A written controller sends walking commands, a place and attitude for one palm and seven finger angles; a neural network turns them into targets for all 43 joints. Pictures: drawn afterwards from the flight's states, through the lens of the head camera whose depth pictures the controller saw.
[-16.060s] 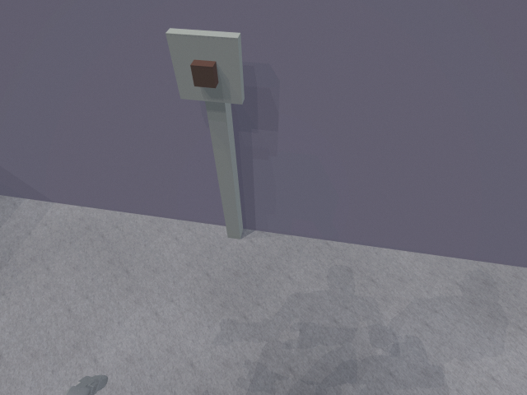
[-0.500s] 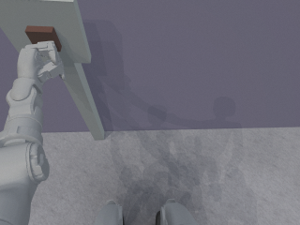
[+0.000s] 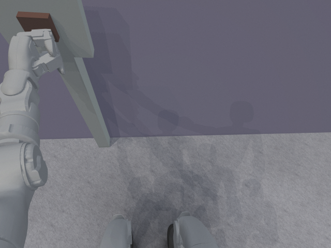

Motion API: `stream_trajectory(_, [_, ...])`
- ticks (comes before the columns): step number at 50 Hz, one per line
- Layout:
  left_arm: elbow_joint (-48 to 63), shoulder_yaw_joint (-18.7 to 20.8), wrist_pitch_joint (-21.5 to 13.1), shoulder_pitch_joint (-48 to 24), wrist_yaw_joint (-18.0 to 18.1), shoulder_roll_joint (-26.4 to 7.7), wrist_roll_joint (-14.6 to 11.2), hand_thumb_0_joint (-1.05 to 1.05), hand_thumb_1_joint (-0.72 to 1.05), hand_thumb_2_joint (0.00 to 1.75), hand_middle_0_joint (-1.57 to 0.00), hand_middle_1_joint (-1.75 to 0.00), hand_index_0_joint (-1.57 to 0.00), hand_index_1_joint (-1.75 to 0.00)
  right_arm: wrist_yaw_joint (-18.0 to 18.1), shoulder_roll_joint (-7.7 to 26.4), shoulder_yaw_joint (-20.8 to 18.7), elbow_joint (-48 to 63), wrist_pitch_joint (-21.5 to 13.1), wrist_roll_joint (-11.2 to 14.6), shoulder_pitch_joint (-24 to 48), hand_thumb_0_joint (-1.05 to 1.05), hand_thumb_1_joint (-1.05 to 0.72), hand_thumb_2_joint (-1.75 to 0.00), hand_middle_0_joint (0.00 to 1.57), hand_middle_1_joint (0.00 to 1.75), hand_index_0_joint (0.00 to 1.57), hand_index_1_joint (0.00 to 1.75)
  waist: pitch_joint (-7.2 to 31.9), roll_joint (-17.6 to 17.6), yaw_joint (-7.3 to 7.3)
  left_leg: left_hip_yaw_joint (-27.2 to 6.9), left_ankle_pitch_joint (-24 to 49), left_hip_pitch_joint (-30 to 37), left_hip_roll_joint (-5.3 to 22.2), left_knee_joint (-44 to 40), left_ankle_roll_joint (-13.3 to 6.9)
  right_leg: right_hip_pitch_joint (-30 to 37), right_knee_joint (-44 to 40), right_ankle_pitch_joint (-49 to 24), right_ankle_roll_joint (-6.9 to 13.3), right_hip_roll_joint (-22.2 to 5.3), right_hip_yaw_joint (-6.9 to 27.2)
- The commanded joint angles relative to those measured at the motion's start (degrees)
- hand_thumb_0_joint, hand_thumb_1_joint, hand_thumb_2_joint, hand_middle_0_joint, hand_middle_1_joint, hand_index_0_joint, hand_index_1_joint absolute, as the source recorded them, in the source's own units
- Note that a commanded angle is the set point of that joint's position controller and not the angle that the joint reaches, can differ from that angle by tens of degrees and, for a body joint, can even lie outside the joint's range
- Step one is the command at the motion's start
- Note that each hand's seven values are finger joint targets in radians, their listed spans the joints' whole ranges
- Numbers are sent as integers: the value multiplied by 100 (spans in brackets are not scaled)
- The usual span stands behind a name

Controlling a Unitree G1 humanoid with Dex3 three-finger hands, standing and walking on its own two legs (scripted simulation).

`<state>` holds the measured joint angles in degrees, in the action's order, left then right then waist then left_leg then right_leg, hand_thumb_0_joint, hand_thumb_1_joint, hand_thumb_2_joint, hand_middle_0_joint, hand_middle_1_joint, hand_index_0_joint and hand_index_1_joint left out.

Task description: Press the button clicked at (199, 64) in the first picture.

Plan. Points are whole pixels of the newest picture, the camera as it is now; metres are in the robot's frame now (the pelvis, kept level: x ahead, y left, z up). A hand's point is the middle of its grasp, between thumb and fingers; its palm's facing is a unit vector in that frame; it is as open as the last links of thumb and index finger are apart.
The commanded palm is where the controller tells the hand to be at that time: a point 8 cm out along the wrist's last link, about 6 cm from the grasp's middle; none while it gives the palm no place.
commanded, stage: pull the fist back off the button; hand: left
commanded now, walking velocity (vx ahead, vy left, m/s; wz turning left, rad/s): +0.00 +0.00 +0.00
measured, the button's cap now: (40, 24) +0.59 +0.23 +0.13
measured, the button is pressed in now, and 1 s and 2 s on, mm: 12 0 0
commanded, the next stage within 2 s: draw the hand back to the body in 0.96 s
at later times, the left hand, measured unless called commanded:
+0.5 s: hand (60, 66) +0.50 +0.19 +0.10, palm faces -0.02 -1.00 -0.01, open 3.2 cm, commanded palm +0.46 +0.23 +0.10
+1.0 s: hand (58, 97) +0.42 +0.18 +0.10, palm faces +0.00 -1.00 -0.03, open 3.1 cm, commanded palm +0.41 +0.24 +0.10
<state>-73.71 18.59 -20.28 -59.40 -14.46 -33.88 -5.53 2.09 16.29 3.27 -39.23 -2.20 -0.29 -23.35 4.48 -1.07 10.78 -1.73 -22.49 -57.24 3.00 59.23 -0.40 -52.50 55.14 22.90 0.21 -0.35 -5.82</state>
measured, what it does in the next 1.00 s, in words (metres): stands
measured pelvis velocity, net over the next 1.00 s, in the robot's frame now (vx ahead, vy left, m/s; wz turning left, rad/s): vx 0.04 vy -0.01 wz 0.00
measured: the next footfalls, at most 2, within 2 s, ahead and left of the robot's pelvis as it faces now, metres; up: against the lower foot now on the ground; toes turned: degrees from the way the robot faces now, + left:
none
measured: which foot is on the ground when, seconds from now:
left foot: down 0.00-1.00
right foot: down 0.00-1.00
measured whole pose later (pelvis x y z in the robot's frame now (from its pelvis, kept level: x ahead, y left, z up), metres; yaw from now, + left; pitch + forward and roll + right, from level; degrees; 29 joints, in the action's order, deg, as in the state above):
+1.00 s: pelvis +0.04 -0.01 +0.03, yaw +0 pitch +12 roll -1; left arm -35.6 13.7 -18.1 -20.7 -13.6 -17.5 -12.4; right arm 2.0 14.9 1.0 -32.9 0.6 2.6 -14.6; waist 5.3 -1.5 2.7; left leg 0.6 -23.9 -39.0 2.2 50.7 0.0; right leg -35.9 48.8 24.9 0.0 -1.0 -3.7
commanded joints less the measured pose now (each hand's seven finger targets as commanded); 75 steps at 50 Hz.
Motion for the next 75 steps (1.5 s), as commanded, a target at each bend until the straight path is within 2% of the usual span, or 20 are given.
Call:
stream_trajectory(1, [1483, 207, -283, -3414, 38, -1224, -74, 0, 90, 90, -130, -150, -130, -150, 52, 1109, -412, 313, -110, 0, -952, 0, -90, -90, 20, 30, 20, 30, 2512, -892, 449, -258, 106, 2308, -133, -814, -173, 391, -946, -117, 70, 264, 414])
stream_trajectory(9, [1742, 270, -281, -2608, -60, -978, -152, 0, 90, 90, -130, -150, -130, -150, -21, 1052, -466, 518, 15, 28, -826, 0, -90, -90, 20, 30, 20, 30, 2566, -899, 188, -196, 366, 2530, -142, -892, -147, 529, -944, -271, 85, 268, 365])
stream_trajectory(11, [1669, 330, -236, -2451, -57, -1045, -173, 0, 90, 90, -130, -150, -130, -150, -12, 1061, -463, 540, 56, 54, -783, 0, -90, -90, 20, 30, 20, 30, 2315, -573, 200, -164, 188, 2276, -142, -918, -170, 622, -1000, -184, 56, 269, 388])
stream_trajectory(14, [1929, 473, -297, -1995, -73, -1091, -180, 0, 90, 90, -130, -150, -130, -150, -23, 1036, -495, 635, 98, 58, -730, 0, -90, -90, 20, 30, 20, 30, 2567, -782, -43, -155, 525, 2570, -142, -965, -134, 796, -949, -390, 101, 265, 361])
stream_trajectory(16, [2051, 367, -293, -1789, -99, -898, -227, 0, 90, 90, -130, -150, -130, -150, -34, 1010, -505, 683, 137, 77, -665, 0, -90, -90, 20, 30, 20, 30, 2478, -666, -45, -130, 590, 2611, -133, -1002, -134, 831, -971, -445, 88, 272, 342])
stream_trajectory(24, [3268, 374, -339, -193, -59, -422, -486, 0, 90, 90, -130, -150, -130, -150, -100, 878, -604, 984, 281, 162, -402, 0, -90, -90, 20, 30, 20, 30, 2879, -631, -474, -58, 1981, 3375, -104, -1098, -79, 1444, -924, -1523, 125, 305, 263])
stream_trajectory(26, [3478, 228, -247, 159, -13, -159, -569, 0, 90, 90, -130, -150, -130, -150, -106, 832, -598, 1058, 306, 200, -283, 0, -90, -90, 20, 30, 20, 30, 2599, -440, -482, 6, 1948, 3243, -115, -1162, -92, 1589, -1003, -1628, 97, 297, 267])
stream_trajectory(28, [3571, 285, -180, 464, 71, -175, -576, 0, 90, 90, -130, -150, -130, -150, -82, 828, -602, 1085, 327, 219, -226, 0, -90, -90, 20, 30, 20, 30, 2359, -218, -508, 32, 2011, 3086, -119, -1226, -101, 1740, -1016, -1785, 78, 279, 273])
stream_trajectory(32, [4432, 335, -269, 992, 165, -197, -605, 0, 90, 90, -130, -150, -130, -150, -59, 763, -618, 1213, 288, 236, -50, 0, -90, -90, 20, 30, 20, 30, 2472, -428, -647, 97, 2323, 3286, -148, -1263, -90, 2128, -1035, -2132, 93, 238, 340])
stream_trajectory(39, [4904, -174, -145, 1800, 72, 517, -791, 0, 90, 90, -130, -150, -130, -150, -47, 694, -612, 1210, 189, 279, 211, 0, -90, -90, 20, 30, 20, 30, 2167, -277, -597, 74, 2499, 3483, -144, -1327, -62, 2146, -1116, -2301, 51, 209, 290])
stream_trajectory(43, [5202, -166, -113, 2085, 75, 523, -807, 0, 90, 90, -130, -150, -130, -150, -13, 676, -606, 1252, 138, 284, 382, 0, -90, -90, 20, 30, 20, 30, 2161, -241, -661, 79, 2375, 3484, -181, -1363, -65, 2276, -1126, -2316, 63, 173, 311])
stream_trajectory(47, [5306, -285, -174, 1593, 108, 513, -778, 0, 90, 90, -130, -150, -130, -150, 49, 669, -568, 1158, 94, 277, 495, 0, -90, -90, 20, 30, 20, 30, 1971, -306, -522, 78, 2017, 3389, -213, -1339, -76, 2153, -1150, -2124, 58, 143, 344])
stream_trajectory(50, [4800, -141, -142, 1461, 77, 355, -775, 0, 90, 90, -130, -150, -130, -150, 84, 707, -541, 1085, 85, 281, 529, 0, -90, -90, 20, 30, 20, 30, 1803, -56, -537, 65, 1602, 3164, -249, -1359, -80, 2122, -1207, -1852, 49, 133, 366])
stream_trajectory(53, [4525, -151, -158, 1286, -21, 318, -757, 0, 90, 90, -130, -150, -130, -150, 107, 699, -515, 1081, 84, 289, 573, 0, -90, -90, 20, 30, 20, 30, 1897, -136, -545, 89, 1382, 3077, -282, -1358, -95, 2203, -1236, -1704, 58, 108, 433])
stream_trajectory(57, [5187, 142, -125, 2228, -133, 33, -894, 0, 90, 90, -130, -150, -130, -150, 89, 668, -511, 1374, 46, 314, 687, 0, -90, -90, 20, 30, 20, 30, 2488, -420, -881, 121, 1790, 3331, -290, -1497, -101, 2914, -1246, -2125, 99, 107, 448])
stream_trajectory(62, [5623, 332, 252, 3188, -176, 23, -1145, 0, 90, 90, -130, -150, -130, -150, 119, 639, -494, 1559, -25, 397, 860, 0, -90, -90, 20, 30, 20, 30, 1851, 10, -974, 207, 1473, 3074, -286, -1806, -141, 3216, -1569, -2070, 33, 102, 443])
stream_trajectory(64, [5850, 340, 363, 3387, -181, 35, -1185, 0, 90, 90, -130, -150, -130, -150, 157, 631, -491, 1586, -67, 433, 936, 0, -90, -90, 20, 30, 20, 30, 1590, 101, -922, 247, 1342, 3090, -285, -1908, -157, 3191, -1725, -1999, -11, 88, 478])
stream_trajectory(68, [6390, 349, 454, 3622, -219, 62, -1282, 0, 90, 90, -130, -150, -130, -150, 231, 624, -488, 1561, -228, 448, 1040, 0, -90, -90, 20, 30, 20, 30, 1425, 150, -893, 238, 1143, 3285, -284, -2047, -181, 3229, -1946, -1697, -37, 75, 520])
stream_trajectory(70, [6739, 257, 483, 3838, -280, 195, -1334, 0, 90, 90, -130, -150, -130, -150, 256, 586, -477, 1587, -337, 457, 1115, 0, -90, -90, 20, 30, 20, 30, 1475, -111, -926, 233, 1217, 3497, -295, -2103, -172, 3257, -1965, -1745, -18, 73, 487])
stream_trajectory(75, [7385, 166, 706, 4448, -355, 319, -1419, 0, 90, 90, -130, -150, -130, -150, 309, 565, -451, 1614, -592, 481, 1284, 0, -90, -90, 20, 30, 20, 30, 1282, -192, -972, 166, 1333, 3851, -280, -2234, -170, 3222, -2059, -1773, -6, 75, 374])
